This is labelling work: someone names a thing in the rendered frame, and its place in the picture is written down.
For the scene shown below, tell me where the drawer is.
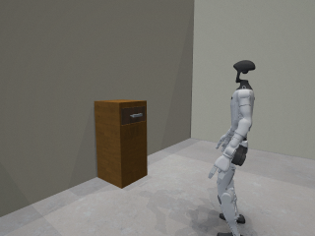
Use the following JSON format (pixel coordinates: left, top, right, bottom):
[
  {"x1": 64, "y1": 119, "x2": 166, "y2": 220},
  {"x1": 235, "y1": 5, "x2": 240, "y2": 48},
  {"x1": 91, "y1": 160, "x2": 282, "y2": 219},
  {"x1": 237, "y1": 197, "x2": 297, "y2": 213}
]
[{"x1": 121, "y1": 106, "x2": 146, "y2": 126}]

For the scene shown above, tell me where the robot right foot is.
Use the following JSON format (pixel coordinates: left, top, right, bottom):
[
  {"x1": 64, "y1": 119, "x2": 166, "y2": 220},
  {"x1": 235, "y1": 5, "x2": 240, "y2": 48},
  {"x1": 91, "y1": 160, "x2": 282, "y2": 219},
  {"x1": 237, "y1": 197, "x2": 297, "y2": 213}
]
[{"x1": 220, "y1": 213, "x2": 246, "y2": 224}]

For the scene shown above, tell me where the cabinet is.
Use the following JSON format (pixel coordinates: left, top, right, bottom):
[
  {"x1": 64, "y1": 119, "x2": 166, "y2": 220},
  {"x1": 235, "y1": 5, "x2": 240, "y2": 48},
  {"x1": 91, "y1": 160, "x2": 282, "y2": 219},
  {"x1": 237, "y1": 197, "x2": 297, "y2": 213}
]
[{"x1": 94, "y1": 99, "x2": 148, "y2": 189}]

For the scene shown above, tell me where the robot right hand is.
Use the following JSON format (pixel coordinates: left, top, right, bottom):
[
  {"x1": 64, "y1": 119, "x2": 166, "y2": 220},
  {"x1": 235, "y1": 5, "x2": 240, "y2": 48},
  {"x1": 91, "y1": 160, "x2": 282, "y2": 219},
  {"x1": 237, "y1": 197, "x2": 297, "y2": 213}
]
[{"x1": 216, "y1": 135, "x2": 231, "y2": 151}]

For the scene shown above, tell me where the right robot forearm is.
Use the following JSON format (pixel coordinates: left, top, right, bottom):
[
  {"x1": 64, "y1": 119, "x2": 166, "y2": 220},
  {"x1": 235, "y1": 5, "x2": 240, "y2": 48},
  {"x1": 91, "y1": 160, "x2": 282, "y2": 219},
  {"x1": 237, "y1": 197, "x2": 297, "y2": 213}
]
[{"x1": 226, "y1": 126, "x2": 234, "y2": 138}]

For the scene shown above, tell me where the left robot forearm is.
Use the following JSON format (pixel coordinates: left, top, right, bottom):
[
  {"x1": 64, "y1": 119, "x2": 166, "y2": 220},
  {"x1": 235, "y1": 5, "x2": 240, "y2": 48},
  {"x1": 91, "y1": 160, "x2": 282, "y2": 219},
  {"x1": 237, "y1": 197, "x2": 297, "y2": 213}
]
[{"x1": 223, "y1": 119, "x2": 250, "y2": 159}]

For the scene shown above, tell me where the left robot upper arm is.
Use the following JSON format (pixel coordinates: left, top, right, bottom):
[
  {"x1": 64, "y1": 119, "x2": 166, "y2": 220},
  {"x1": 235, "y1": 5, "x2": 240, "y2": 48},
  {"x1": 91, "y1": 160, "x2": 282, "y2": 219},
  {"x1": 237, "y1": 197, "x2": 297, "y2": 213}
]
[{"x1": 236, "y1": 89, "x2": 253, "y2": 129}]

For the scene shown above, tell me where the robot left hand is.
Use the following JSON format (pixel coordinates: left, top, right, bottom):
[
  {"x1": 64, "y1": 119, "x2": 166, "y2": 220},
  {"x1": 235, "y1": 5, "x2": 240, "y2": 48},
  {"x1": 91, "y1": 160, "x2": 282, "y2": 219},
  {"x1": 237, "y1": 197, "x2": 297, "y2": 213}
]
[{"x1": 208, "y1": 155, "x2": 231, "y2": 184}]

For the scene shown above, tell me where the handle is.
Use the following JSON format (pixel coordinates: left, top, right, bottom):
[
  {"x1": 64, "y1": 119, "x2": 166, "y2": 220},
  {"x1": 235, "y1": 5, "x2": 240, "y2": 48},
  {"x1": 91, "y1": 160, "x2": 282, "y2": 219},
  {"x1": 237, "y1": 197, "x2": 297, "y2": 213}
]
[{"x1": 130, "y1": 113, "x2": 143, "y2": 118}]

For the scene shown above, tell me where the humanoid robot head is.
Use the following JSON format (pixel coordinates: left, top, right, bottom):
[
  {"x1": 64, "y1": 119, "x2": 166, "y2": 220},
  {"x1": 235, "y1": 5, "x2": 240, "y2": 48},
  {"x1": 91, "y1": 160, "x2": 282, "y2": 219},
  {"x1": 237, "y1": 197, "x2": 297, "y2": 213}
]
[{"x1": 233, "y1": 60, "x2": 256, "y2": 90}]

